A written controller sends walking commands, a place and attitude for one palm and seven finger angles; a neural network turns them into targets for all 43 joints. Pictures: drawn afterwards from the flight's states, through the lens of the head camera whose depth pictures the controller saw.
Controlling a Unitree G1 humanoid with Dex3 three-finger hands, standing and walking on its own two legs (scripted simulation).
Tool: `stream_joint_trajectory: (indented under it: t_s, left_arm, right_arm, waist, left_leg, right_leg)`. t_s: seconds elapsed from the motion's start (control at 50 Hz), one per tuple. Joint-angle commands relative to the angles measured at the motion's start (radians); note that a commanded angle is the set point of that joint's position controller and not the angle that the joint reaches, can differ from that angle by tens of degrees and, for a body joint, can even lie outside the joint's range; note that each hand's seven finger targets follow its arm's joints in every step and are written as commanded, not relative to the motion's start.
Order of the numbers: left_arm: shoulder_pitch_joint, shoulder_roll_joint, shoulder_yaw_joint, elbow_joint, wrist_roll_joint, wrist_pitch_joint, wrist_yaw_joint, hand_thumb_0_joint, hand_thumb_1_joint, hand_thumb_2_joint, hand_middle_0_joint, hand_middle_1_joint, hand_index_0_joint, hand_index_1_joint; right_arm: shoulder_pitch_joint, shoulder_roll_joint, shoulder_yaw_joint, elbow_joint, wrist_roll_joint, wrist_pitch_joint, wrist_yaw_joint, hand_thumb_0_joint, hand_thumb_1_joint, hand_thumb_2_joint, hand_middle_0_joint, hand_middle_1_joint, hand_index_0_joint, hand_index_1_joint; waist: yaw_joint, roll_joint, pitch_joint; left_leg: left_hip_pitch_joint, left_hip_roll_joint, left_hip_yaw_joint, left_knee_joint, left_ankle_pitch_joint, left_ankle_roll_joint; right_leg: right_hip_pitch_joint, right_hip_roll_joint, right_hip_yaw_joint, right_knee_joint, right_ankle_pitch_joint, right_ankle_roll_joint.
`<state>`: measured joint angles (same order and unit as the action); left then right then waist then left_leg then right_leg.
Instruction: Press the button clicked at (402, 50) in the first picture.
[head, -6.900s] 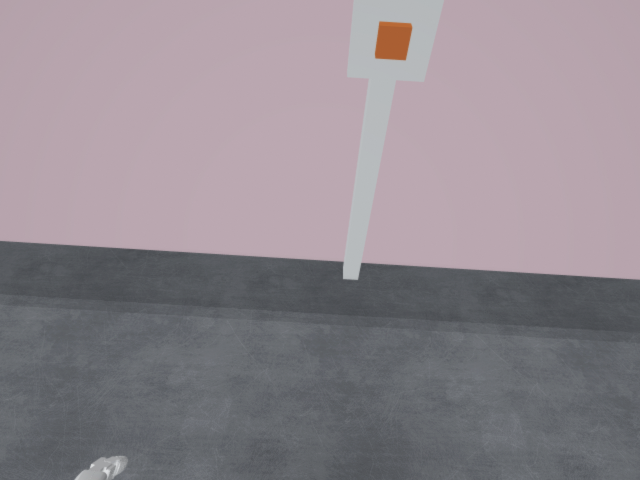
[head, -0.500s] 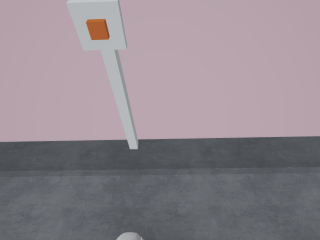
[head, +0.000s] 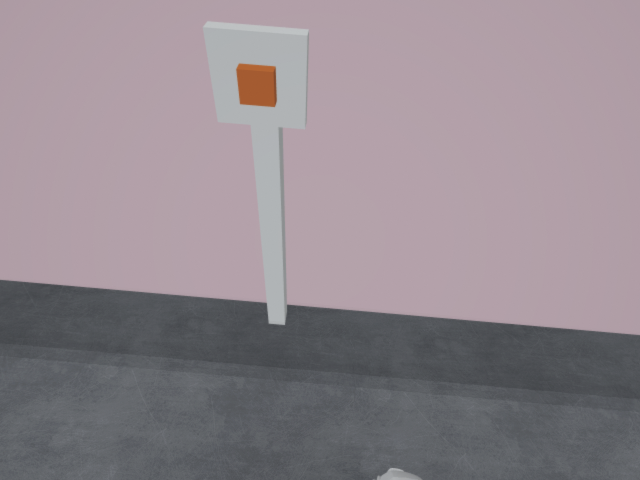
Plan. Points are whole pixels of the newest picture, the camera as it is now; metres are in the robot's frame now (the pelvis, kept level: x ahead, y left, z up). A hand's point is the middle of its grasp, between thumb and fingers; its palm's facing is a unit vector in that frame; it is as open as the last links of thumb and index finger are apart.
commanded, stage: take the last steps up to it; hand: left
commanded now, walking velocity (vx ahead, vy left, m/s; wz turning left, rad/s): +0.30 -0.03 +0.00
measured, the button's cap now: (257, 84) +0.74 +0.16 +0.14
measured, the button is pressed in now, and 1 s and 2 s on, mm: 0 0 0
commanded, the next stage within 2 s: come to a stop and stand still in 0.50 s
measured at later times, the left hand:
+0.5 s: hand out of the picture +0.15 +0.14 -0.18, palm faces +0.10 -0.98 -0.18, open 7.3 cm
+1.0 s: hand (201, 415) +0.26 +0.20 -0.19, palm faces +0.08 -0.97 -0.21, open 7.4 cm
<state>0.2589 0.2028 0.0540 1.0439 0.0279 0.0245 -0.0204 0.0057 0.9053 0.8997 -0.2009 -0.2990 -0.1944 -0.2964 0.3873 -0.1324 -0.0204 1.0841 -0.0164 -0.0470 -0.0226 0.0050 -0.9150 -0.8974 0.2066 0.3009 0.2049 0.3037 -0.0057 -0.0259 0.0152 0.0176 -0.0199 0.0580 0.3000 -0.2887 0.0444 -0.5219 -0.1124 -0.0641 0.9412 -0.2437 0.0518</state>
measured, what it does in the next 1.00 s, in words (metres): walks ahead: right foot, then left foot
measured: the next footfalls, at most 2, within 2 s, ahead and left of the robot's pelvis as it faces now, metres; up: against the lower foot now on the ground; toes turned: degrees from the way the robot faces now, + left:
right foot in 0.18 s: +0.18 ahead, -0.15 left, +0.00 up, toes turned -8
left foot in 0.62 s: +0.31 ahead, +0.10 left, +0.00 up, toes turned +11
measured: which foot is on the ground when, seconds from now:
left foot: down 0.00-0.18, up 0.20-0.60, down 0.62-1.00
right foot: up 0.00-0.16, down 0.18-0.62, up 0.64-1.00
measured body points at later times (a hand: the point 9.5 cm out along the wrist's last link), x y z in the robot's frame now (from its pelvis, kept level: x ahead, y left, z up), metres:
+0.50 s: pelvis +0.16 -0.04 +0.00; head +0.17 -0.03 +0.45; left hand +0.15 +0.19 -0.16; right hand +0.22 -0.27 -0.15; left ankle +0.23 +0.10 -0.70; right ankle +0.15 -0.15 -0.74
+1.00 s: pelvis +0.21 +0.00 +0.00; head +0.23 +0.03 +0.44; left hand +0.25 +0.25 -0.17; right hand +0.29 -0.24 -0.14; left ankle +0.27 +0.10 -0.74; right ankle +0.20 -0.16 -0.66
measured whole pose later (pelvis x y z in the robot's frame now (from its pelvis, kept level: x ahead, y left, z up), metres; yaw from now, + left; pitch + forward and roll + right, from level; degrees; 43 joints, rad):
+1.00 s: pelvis +0.21 +0.00 +0.00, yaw +1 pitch -1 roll -2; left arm 0.22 0.23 0.09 1.01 0.03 0.07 0.02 0.00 0.91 0.90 -0.20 -0.30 -0.19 -0.30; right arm 0.16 -0.15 -0.05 1.03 -0.02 0.01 -0.04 -0.01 -0.93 -0.90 0.21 0.30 0.21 0.30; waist 0.00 -0.04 0.06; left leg -0.28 0.08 0.16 0.46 -0.16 0.04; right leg -0.46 -0.04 0.00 1.10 -0.37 0.05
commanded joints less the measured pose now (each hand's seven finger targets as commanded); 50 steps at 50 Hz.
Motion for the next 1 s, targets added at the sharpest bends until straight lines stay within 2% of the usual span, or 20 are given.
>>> stream_joint_trajectory:
  t_s: [0.0, 0.08, 0.12, 0.14, 0.16, 0.18, 0.2, 0.22, 0.28, 0.34, 0.5, 0.56, 0.58, 0.6, 0.62, 0.64, 0.7, 0.78, 0.86, 0.98]
  left_arm:
    - [-0.171, 0.027, -0.001, -0.111, -0.008, -0.04, -0.003, 0.0, 0.9, 0.9, -0.2, -0.3, -0.2, -0.3]
    - [-0.137, 0.027, 0.008, -0.099, -0.01, -0.055, -0.004, 0.0, 0.9, 0.9, -0.2, -0.3, -0.2, -0.3]
    - [0.07, 0.06, 0.022, -0.031, -0.005, -0.072, 0.0, 0.0, 0.9, 0.9, -0.2, -0.3, -0.2, -0.3]
    - [0.212, 0.133, 0.038, 0.013, 0.003, -0.088, 0.01, 0.0, 0.9, 0.9, -0.2, -0.3, -0.2, -0.3]
    - [0.32, 0.237, 0.062, 0.038, -0.001, -0.093, 0.023, 0.0, 0.9, 0.9, -0.2, -0.3, -0.2, -0.3]
    - [0.303, 0.233, 0.058, 0.033, -0.021, -0.085, 0.03, 0.0, 0.9, 0.9, -0.2, -0.3, -0.2, -0.3]
    - [0.197, 0.199, 0.054, 0.016, -0.019, -0.082, 0.033, 0.0, 0.9, 0.9, -0.2, -0.3, -0.2, -0.3]
    - [0.127, 0.156, 0.042, -0.005, -0.018, -0.082, 0.034, 0.0, 0.9, 0.9, -0.2, -0.3, -0.2, -0.3]
    - [0.039, 0.047, 0.006, -0.013, -0.01, -0.092, 0.039, 0.0, 0.9, 0.9, -0.2, -0.3, -0.2, -0.3]
    - [0.055, 0.024, 0.002, -0.005, -0.003, -0.104, 0.041, 0.0, 0.9, 0.9, -0.2, -0.3, -0.2, -0.3]
    - [0.122, 0.091, 0.007, 0.039, 0.0, -0.102, 0.039, 0.0, 0.9, 0.9, -0.2, -0.3, -0.2, -0.3]
    - [0.122, 0.082, 0.007, 0.051, -0.008, -0.085, 0.043, 0.0, 0.9, 0.9, -0.2, -0.3, -0.2, -0.3]
    - [0.142, 0.049, 0.001, 0.049, -0.01, -0.079, 0.04, 0.0, 0.9, 0.9, -0.2, -0.3, -0.2, -0.3]
    - [0.18, -0.006, -0.011, 0.039, -0.021, -0.073, 0.04, 0.0, 0.9, 0.9, -0.2, -0.3, -0.2, -0.3]
    - [0.172, -0.007, -0.022, 0.035, -0.022, -0.065, 0.049, 0.0, 0.9, 0.9, -0.2, -0.3, -0.2, -0.3]
    - [0.166, -0.016, -0.028, 0.056, -0.02, -0.051, 0.06, 0.0, 0.9, 0.9, -0.2, -0.3, -0.2, -0.3]
    - [0.145, -0.005, -0.024, 0.078, -0.017, -0.029, 0.057, 0.0, 0.9, 0.9, -0.2, -0.3, -0.2, -0.3]
    - [0.142, 0.031, 0.008, 0.037, -0.006, 0.018, 0.054, 0.0, 0.9, 0.9, -0.2, -0.3, -0.2, -0.3]
    - [0.118, 0.038, 0.031, -0.013, 0.0, 0.042, 0.05, 0.0, 0.9, 0.9, -0.2, -0.3, -0.2, -0.3]
    - [0.041, 0.035, 0.027, -0.066, -0.001, 0.043, 0.039, 0.0, 0.9, 0.9, -0.2, -0.3, -0.2, -0.3]
  right_arm:
    - [0.092, -0.163, -0.039, -0.004, -0.009, -0.016, -0.012, 0.0, -0.9, -0.9, 0.2, 0.3, 0.2, 0.3]
    - [0.081, -0.169, -0.041, 0.018, -0.015, -0.013, -0.01, 0.0, -0.9, -0.9, 0.2, 0.3, 0.2, 0.3]
    - [0.071, -0.166, -0.04, 0.024, -0.007, -0.015, -0.008, 0.0, -0.9, -0.9, 0.2, 0.3, 0.2, 0.3]
    - [0.075, -0.137, -0.037, 0.015, 0.004, -0.02, 0.001, 0.0, -0.9, -0.9, 0.2, 0.3, 0.2, 0.3]
    - [0.113, -0.082, -0.027, -0.015, 0.01, -0.025, 0.005, 0.0, -0.9, -0.9, 0.2, 0.3, 0.2, 0.3]
    - [0.054, -0.123, -0.035, -0.036, 0.012, -0.012, 0.004, 0.0, -0.9, -0.9, 0.2, 0.3, 0.2, 0.3]
    - [0.032, -0.11, -0.044, -0.027, 0.011, -0.008, 0.008, 0.0, -0.9, -0.9, 0.2, 0.3, 0.2, 0.3]
    - [-0.026, -0.091, -0.042, -0.033, 0.005, -0.005, 0.013, 0.0, -0.9, -0.9, 0.2, 0.3, 0.2, 0.3]
    - [0.009, -0.041, -0.041, -0.014, -0.009, 0.023, 0.022, 0.0, -0.9, -0.9, 0.2, 0.3, 0.2, 0.3]
    - [0.024, -0.027, -0.039, -0.016, -0.013, 0.039, 0.028, 0.0, -0.9, -0.9, 0.2, 0.3, 0.2, 0.3]
    - [-0.165, -0.048, -0.033, -0.088, -0.004, 0.014, 0.047, 0.0, -0.9, -0.9, 0.2, 0.3, 0.2, 0.3]
    - [-0.083, -0.083, -0.035, -0.058, -0.006, -0.002, 0.038, 0.0, -0.9, -0.9, 0.2, 0.3, 0.2, 0.3]
    - [0.006, -0.143, -0.048, -0.035, -0.009, -0.01, 0.031, 0.0, -0.9, -0.9, 0.2, 0.3, 0.2, 0.3]
    - [0.074, -0.226, -0.062, -0.024, -0.015, -0.013, 0.016, 0.0, -0.9, -0.9, 0.2, 0.3, 0.2, 0.3]
    - [0.064, -0.23, -0.05, -0.017, -0.006, 0.004, 0.003, 0.0, -0.9, -0.9, 0.2, 0.3, 0.2, 0.3]
    - [-0.012, -0.188, -0.032, -0.021, -0.007, 0.007, -0.014, 0.0, -0.9, -0.9, 0.2, 0.3, 0.2, 0.3]
    - [-0.133, -0.157, -0.02, -0.042, 0.0, 0.012, -0.03, 0.0, -0.9, -0.9, 0.2, 0.3, 0.2, 0.3]
    - [-0.143, -0.182, -0.049, -0.061, 0.008, 0.035, -0.04, 0.0, -0.9, -0.9, 0.2, 0.3, 0.2, 0.3]
    - [-0.196, -0.181, -0.06, -0.095, 0.0, 0.044, -0.036, 0.0, -0.9, -0.9, 0.2, 0.3, 0.2, 0.3]
    - [-0.187, -0.181, -0.068, -0.1, -0.01, 0.052, -0.019, 0.0, -0.9, -0.9, 0.2, 0.3, 0.2, 0.3]
  waist:
    - [-0.047, 0.133, 0.152]
    - [-0.019, 0.142, 0.129]
    - [0.075, 0.063, 0.022]
    - [0.131, -0.065, -0.079]
    - [0.134, -0.301, -0.189]
    - [0.131, -0.204, -0.137]
    - [0.099, -0.133, -0.064]
    - [0.089, -0.079, 0.019]
    - [0.004, -0.023, 0.085]
    - [-0.024, -0.078, 0.074]
    - [0.025, -0.093, 0.063]
    - [-0.019, -0.029, 0.019]
    - [-0.047, 0.135, -0.041]
    - [-0.058, 0.338, -0.109]
    - [-0.046, 0.319, -0.113]
    - [-0.024, 0.263, -0.091]
    - [0.001, 0.15, 0.008]
    - [0.003, 0.109, -0.019]
    - [0.015, 0.152, -0.044]
    - [-0.006, 0.24, -0.026]
  left_leg:
    - [-0.039, 0.302, -0.178, -0.113, 0.298, 0.138]
    - [-0.116, 0.288, -0.155, -0.02, 0.357, 0.111]
    - [-0.179, 0.211, -0.078, 0.221, 0.427, 0.061]
    - [-0.335, 0.147, -0.018, 0.466, 0.293, 0.018]
    - [-0.553, 0.007, 0.03, 0.77, -0.238, -0.026]
    - [-0.59, 0.048, -0.065, 0.924, -0.289, -0.011]
    - [-0.603, 0.097, -0.076, 0.975, -0.206, -0.007]
    - [-0.629, 0.126, -0.075, 0.986, -0.135, -0.011]
    - [-0.534, 0.156, -0.064, 0.891, -0.008, -0.037]
    - [-0.51, 0.158, -0.016, 0.757, 0.031, -0.07]
    - [-0.434, 0.127, 0.042, 0.379, 0.059, -0.073]
    - [-0.194, 0.093, 0.068, 0.198, 0.145, -0.066]
    - [-0.044, 0.147, -0.013, 0.147, 0.235, -0.047]
    - [0.084, 0.374, -0.262, 0.1, 0.489, 0.041]
    - [0.018, 0.464, -0.31, 0.04, 0.65, 0.115]
    - [-0.047, 0.438, -0.258, 0.039, 0.767, 0.111]
    - [-0.161, 0.392, -0.15, 0.049, 0.942, 0.11]
    - [-0.183, 0.401, -0.112, 0.028, 0.811, 0.126]
    - [-0.216, 0.376, -0.061, 0.013, 0.599, 0.119]
    - [-0.246, 0.334, -0.104, -0.05, 0.162, 0.108]
  right_leg:
    - [-0.089, -0.007, -0.013, -0.161, -0.024, -0.008]
    - [0.122, 0.044, -0.052, -0.318, -0.018, -0.04]
    - [0.408, 0.077, -0.07, -0.438, 0.061, -0.059]
    - [0.637, -0.074, 0.105, -0.49, 0.013, -0.113]
    - [0.807, -0.339, 0.503, -0.614, 0.092, -0.219]
    - [0.707, -0.377, 0.541, -0.688, 0.041, -0.252]
    - [0.58, -0.345, 0.48, -0.721, -0.17, -0.252]
    - [0.455, -0.318, 0.448, -0.754, -0.242, -0.234]
    - [0.251, -0.218, 0.192, -0.777, -0.073, -0.179]
    - [0.231, -0.174, 0.056, -0.768, 0.116, -0.17]
    - [0.343, -0.182, 0.047, -0.691, 0.225, -0.184]
    - [0.286, -0.128, 0.004, -0.544, 0.167, -0.138]
    - [0.221, -0.058, -0.04, -0.361, 0.104, -0.101]
    - [0.075, 0.052, -0.118, -0.151, -0.176, -0.042]
    - [0.093, 0.063, -0.043, -0.028, -0.411, -0.028]
    - [0.133, 0.023, 0.024, -0.014, -0.381, -0.023]
    - [0.166, -0.002, 0.042, -0.036, -0.275, -0.005]
    - [0.115, 0.032, 0.059, 0.125, -0.197, -0.005]
    - [0.05, 0.054, 0.089, 0.255, -0.131, 0.004]
    - [0.09, 0.05, 0.046, 0.031, -0.16, -0.001]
